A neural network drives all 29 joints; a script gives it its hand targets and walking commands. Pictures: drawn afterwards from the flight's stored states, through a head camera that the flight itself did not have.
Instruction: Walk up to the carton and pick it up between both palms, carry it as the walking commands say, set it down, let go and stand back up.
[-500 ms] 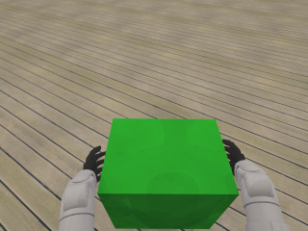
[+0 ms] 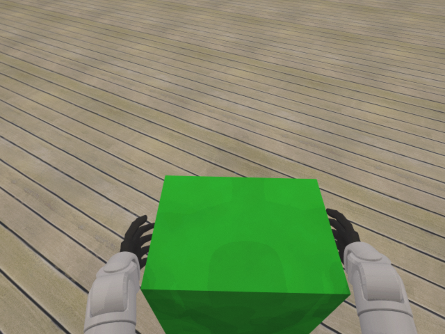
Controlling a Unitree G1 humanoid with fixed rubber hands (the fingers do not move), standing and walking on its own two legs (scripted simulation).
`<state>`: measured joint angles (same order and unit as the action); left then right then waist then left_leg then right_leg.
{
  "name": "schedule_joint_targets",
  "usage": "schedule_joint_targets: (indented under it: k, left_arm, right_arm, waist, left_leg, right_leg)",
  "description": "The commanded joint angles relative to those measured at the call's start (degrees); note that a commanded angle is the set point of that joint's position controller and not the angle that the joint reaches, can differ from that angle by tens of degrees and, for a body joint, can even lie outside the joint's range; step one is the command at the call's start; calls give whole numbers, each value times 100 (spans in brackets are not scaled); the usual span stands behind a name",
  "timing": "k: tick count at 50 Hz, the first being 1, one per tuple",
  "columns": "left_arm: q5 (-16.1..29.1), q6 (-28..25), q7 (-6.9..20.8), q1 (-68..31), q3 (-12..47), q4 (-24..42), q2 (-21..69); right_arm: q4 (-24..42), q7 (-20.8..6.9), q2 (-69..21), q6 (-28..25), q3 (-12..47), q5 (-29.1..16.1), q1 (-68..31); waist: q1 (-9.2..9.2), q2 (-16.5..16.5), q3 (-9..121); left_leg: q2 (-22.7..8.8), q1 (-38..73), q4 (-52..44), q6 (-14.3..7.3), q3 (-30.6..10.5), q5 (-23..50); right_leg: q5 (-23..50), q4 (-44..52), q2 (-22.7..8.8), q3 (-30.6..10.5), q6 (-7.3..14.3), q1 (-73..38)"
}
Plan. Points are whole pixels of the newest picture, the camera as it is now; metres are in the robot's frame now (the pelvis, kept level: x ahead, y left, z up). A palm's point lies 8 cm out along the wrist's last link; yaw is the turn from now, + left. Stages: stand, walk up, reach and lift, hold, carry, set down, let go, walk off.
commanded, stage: reach and lift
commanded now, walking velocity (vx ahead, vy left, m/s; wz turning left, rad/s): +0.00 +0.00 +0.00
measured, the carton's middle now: (237, 261) +0.29 +0.00 -0.05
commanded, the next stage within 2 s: hold in 0.30 s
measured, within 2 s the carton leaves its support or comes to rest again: neither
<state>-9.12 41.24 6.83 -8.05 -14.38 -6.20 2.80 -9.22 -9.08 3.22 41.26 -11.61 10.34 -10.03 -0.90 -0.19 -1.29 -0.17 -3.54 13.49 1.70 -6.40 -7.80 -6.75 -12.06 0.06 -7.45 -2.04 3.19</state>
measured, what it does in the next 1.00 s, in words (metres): stands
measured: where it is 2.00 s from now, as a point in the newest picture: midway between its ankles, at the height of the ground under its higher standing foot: outside the picture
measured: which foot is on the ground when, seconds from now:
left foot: down 0.00-1.00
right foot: down 0.00-1.00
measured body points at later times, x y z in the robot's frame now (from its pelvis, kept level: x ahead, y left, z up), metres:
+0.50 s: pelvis -0.01 +0.00 +0.00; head -0.03 +0.00 +0.45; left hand +0.27 +0.20 +0.02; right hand +0.29 -0.20 +0.02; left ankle +0.00 +0.14 -0.75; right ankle +0.00 -0.14 -0.75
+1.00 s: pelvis +0.00 +0.00 +0.00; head -0.02 +0.00 +0.45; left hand +0.27 +0.20 +0.02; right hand +0.29 -0.19 +0.02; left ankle +0.00 +0.14 -0.75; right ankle +0.00 -0.14 -0.75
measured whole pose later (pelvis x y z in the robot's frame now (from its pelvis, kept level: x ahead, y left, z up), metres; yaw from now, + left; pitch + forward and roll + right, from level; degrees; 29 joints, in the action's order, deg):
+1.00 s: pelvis +0.00 +0.00 +0.00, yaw +1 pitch -3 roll +0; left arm -9.2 41.9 7.1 -7.9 -14.4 -6.2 2.3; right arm -9.3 -8.8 2.2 41.3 -11.9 10.9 -9.3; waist -1.8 0.0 -1.0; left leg -0.3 -3.0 13.8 2.0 -6.9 -7.7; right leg -6.9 -12.6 0.3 -6.2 -1.6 2.5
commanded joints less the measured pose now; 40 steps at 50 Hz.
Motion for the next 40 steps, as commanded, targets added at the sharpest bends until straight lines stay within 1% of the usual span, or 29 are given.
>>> schedule_joint_targets:
  k: [1, 4, 5, 6, 8, 9, 10, 12, 13, 14, 16, 17, 18, 19, 20, 22, 23, 25, 26, 27, 29, 30, 31, 33, 34, 35, 36, 38, 40]
  left_arm:
    - [1111, -194, 962, -2779, 3888, 854, 4477]
    - [1241, -213, 973, -2965, 3992, 1008, 4519]
    - [1137, -237, 977, -2852, 3810, 929, 4364]
    - [1194, -210, 980, -2873, 3930, 859, 4393]
    - [1214, -244, 1007, -3054, 3872, 959, 4327]
    - [1101, -222, 1026, -2867, 3834, 955, 4294]
    - [1035, -164, 1035, -2951, 3653, 545, 4305]
    - [1057, -193, 1052, -3028, 3681, 608, 4327]
    - [1099, -225, 1041, -2866, 3796, 788, 4407]
    - [1095, -185, 1070, -2939, 3759, 763, 4317]
    - [1147, -158, 1071, -3004, 3677, 643, 4452]
    - [1134, -168, 1062, -3068, 3708, 671, 4428]
    - [1093, -148, 1062, -3055, 3735, 615, 4463]
    - [1044, -137, 1068, -3022, 3637, 449, 4437]
    - [1061, -173, 1055, -3176, 3632, 473, 4443]
    - [1011, -139, 1064, -2950, 3529, 243, 4536]
    - [1098, -208, 1077, -3126, 3757, 554, 4565]
    - [1092, -176, 1077, -3041, 3730, 559, 4599]
    - [1129, -204, 1086, -3186, 3694, 596, 4651]
    - [1153, -261, 1056, -3200, 3889, 880, 4730]
    - [1257, -289, 1006, -3237, 4100, 1123, 4756]
    - [1166, -215, 1004, -3096, 3968, 962, 4689]
    - [1255, -198, 1000, -3038, 3962, 845, 4704]
    - [1016, -191, 1006, -2731, 3730, 608, 4560]
    - [1027, -180, 1035, -2887, 3700, 522, 4437]
    - [1193, -200, 1044, -3004, 3888, 800, 4618]
    - [1094, -205, 1063, -3032, 3814, 606, 4469]
    - [1210, -213, 1046, -3191, 3825, 888, 4394]
    - [1101, -162, 1071, -2854, 3687, 607, 4475]
  right_arm:
    - [999, -869, -5112, -356, 3353, -1352, -2713]
    - [1318, -851, -5011, -397, 3460, -1360, -2948]
    - [1236, -866, -5036, -388, 3407, -1338, -2994]
    - [1055, -847, -4969, -338, 3471, -1329, -2744]
    - [1126, -821, -5020, -350, 3421, -1249, -2872]
    - [1191, -862, -4938, -344, 3359, -1253, -2923]
    - [1036, -831, -4861, -323, 3215, -1153, -3007]
    - [974, -876, -4848, -322, 3252, -1174, -3139]
    - [1193, -874, -4969, -388, 3388, -1266, -3110]
    - [1118, -867, -4966, -319, 3313, -1201, -3049]
    - [1042, -869, -5022, -312, 3223, -1168, -3054]
    - [830, -864, -5017, -270, 3146, -1125, -2846]
    - [948, -880, -4977, -298, 3140, -1142, -3006]
    - [764, -919, -4927, -305, 3102, -1187, -3076]
    - [780, -941, -4983, -316, 3122, -1167, -3213]
    - [736, -955, -4968, -309, 3132, -1158, -3232]
    - [909, -970, -5018, -357, 3238, -1268, -3225]
    - [857, -951, -5132, -342, 3266, -1281, -3099]
    - [948, -979, -5185, -365, 3250, -1324, -3218]
    - [1140, -999, -5234, -422, 3367, -1375, -3287]
    - [1293, -973, -5222, -447, 3506, -1464, -3177]
    - [1097, -978, -5152, -379, 3379, -1374, -2926]
    - [1107, -931, -5145, -404, 3476, -1379, -2984]
    - [1324, -938, -4932, -423, 3391, -1280, -3245]
    - [1049, -951, -4971, -356, 3357, -1249, -3236]
    - [1171, -926, -5030, -361, 3434, -1300, -3069]
    - [899, -947, -4997, -341, 3329, -1228, -3061]
    - [762, -905, -5195, -306, 3303, -1279, -2770]
    - [1067, -932, -5083, -310, 3335, -1310, -3056]
  waist:
    - [-68, 172, 2094]
    - [6, 149, 2133]
    - [-87, -138, 2139]
    - [-9, 83, 1625]
    - [-25, -163, 1714]
    - [-51, 92, 1684]
    - [45, 45, 1470]
    - [-3, -209, 1433]
    - [8, -73, 1754]
    - [-50, -177, 1637]
    - [28, -282, 1733]
    - [57, -42, 1533]
    - [79, -63, 1412]
    - [46, 32, 1289]
    - [-41, -122, 1280]
    - [-4, -158, 1226]
    - [5, 75, 1639]
    - [24, 70, 1486]
    - [-67, 50, 1900]
    - [-92, 265, 2120]
    - [-110, 211, 2256]
    - [-76, 229, 2237]
    - [36, -59, 2042]
    - [-104, -31, 1906]
    - [-96, -346, 1744]
    - [-46, -29, 1810]
    - [-41, -216, 1558]
    - [-30, -62, 1712]
    - [-91, -220, 1616]
  left_leg:
    - [735, 779, 24, 79, 549, 1601]
    - [716, 864, 15, 33, 477, 1663]
    - [709, 719, 21, 10, 487, 1263]
    - [722, 601, -34, 23, 512, 1171]
    - [772, 669, 65, 15, 580, 1116]
    - [765, 593, 22, 52, 583, 1107]
    - [706, 434, -29, 19, 525, 678]
    - [693, 254, -29, -8, 535, 567]
    - [759, 661, 38, 20, 594, 947]
    - [771, 469, 7, 8, 581, 838]
    - [731, 612, -26, -8, 535, 676]
    - [751, 554, -55, 0, 564, 725]
    - [766, 448, -45, 12, 518, 726]
    - [710, 353, -69, 16, 569, 271]
    - [694, 446, -54, 23, 588, 369]
    - [698, 499, -12, -6, 533, 407]
    - [734, 490, -17, 52, 582, 619]
    - [737, 579, 7, 21, 585, 704]
    - [729, 614, 77, 11, 529, 724]
    - [731, 700, 87, 64, 529, 1094]
    - [710, 687, 89, 65, 463, 1586]
    - [699, 597, 14, 73, 472, 1450]
    - [687, 775, 73, 13, 471, 1111]
    - [749, 717, 46, 13, 490, 1153]
    - [694, 542, -5, -20, 469, 769]
    - [741, 618, 27, 1, 511, 982]
    - [697, 469, -60, -4, 502, 674]
    - [750, 504, 6, 13, 505, 1068]
    - [729, 407, -100, -7, 503, 865]
  right_leg:
    - [1759, -91, 674, 576, 105, -655]
    - [1715, -66, 680, 561, 90, -543]
    - [1317, -87, 693, 624, 82, -596]
    - [1180, -32, 672, 637, 123, -388]
    - [1163, 16, 639, 548, 81, -379]
    - [1146, -17, 667, 609, 97, -419]
    - [764, 7, 641, 595, 124, -331]
    - [548, 30, 689, 642, 118, -305]
    - [913, -11, 650, 592, 98, -378]
    - [856, 50, 670, 635, 73, -462]
    - [604, 22, 682, 651, 107, -362]
    - [696, 73, 668, 623, 133, -330]
    - [723, 37, 705, 666, 125, -308]
    - [225, 30, 679, 702, 165, -282]
    - [160, 77, 703, 691, 166, -49]
    - [210, 69, 662, 644, 159, 34]
    - [498, 25, 716, 685, 137, -306]
    - [589, 23, 667, 650, 139, -185]
    - [623, -62, 688, 637, 149, -333]
    - [976, -114, 705, 641, 159, -383]
    - [1370, -181, 735, 651, 133, -553]
    - [1293, -108, 734, 681, 129, -704]
    - [1023, -87, 690, 634, 140, -372]
    - [1152, -64, 652, 625, 106, -327]
    - [806, -51, 684, 692, 67, -291]
    - [872, -3, 690, 609, 142, -260]
    - [666, 37, 700, 707, 98, -214]
    - [1294, -17, 638, 605, 86, -451]
    - [1057, 17, 699, 696, 71, -553]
